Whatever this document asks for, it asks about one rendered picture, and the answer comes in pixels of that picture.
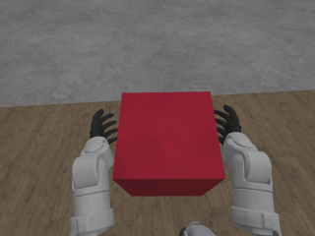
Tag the robot right hand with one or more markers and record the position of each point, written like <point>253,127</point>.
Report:
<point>230,126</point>

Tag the right robot shin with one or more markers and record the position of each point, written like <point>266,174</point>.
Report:
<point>193,223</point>

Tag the carton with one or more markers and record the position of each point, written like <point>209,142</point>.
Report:
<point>167,144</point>

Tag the robot left hand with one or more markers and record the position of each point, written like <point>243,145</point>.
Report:
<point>97,129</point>

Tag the right robot forearm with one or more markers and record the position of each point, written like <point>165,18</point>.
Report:
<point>253,202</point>

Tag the left robot forearm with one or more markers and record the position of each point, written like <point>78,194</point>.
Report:
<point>92,213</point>

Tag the right robot thigh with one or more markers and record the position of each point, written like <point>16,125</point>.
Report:
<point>198,230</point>

